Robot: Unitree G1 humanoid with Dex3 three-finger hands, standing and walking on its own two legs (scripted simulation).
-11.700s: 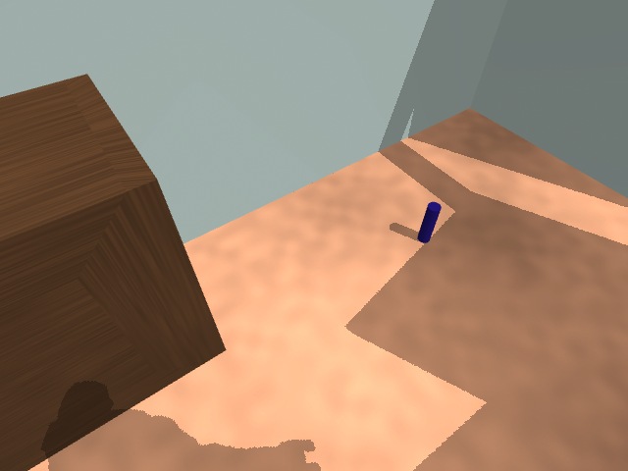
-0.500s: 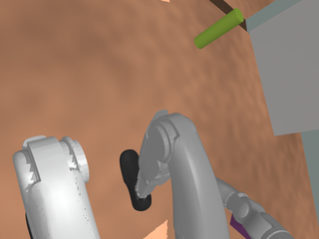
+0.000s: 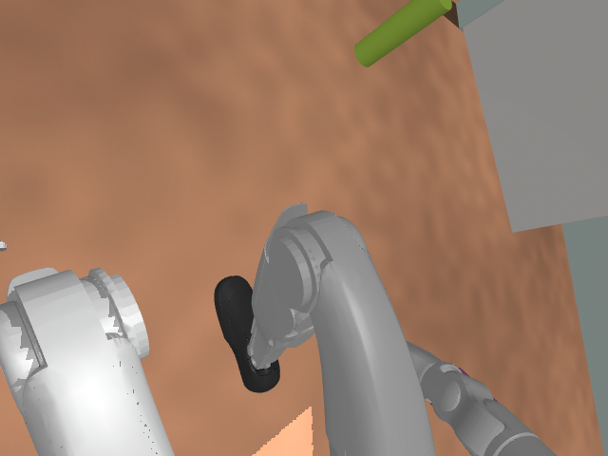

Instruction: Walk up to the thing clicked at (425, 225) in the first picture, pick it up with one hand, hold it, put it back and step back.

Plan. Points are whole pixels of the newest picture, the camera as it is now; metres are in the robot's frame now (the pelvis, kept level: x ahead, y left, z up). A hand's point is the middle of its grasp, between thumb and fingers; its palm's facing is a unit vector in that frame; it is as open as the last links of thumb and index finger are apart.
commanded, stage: close in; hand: left
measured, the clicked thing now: out of the picture +0.47 +0.26 -0.20
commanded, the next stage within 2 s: close in 0.04 s
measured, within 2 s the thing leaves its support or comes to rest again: leaves its support in 1.24 s
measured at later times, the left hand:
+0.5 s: hand out of the picture +0.44 +0.25 -0.18, palm faces +0.29 -0.96 -0.01, open 13.1 cm
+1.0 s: hand out of the picture +0.46 +0.25 -0.18, palm faces +0.28 -0.96 -0.01, open 7.7 cm
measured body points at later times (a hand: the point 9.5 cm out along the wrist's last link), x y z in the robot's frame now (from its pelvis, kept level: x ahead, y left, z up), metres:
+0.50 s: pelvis +0.00 +0.00 +0.00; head +0.24 +0.19 +0.32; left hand +0.42 +0.30 -0.18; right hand +0.15 -0.25 -0.03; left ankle +0.08 +0.11 -0.26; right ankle +0.17 -0.14 -0.26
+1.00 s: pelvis +0.01 +0.00 +0.00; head +0.25 +0.19 +0.32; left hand +0.44 +0.30 -0.18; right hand +0.15 -0.25 -0.03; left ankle +0.08 +0.11 -0.26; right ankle +0.17 -0.14 -0.26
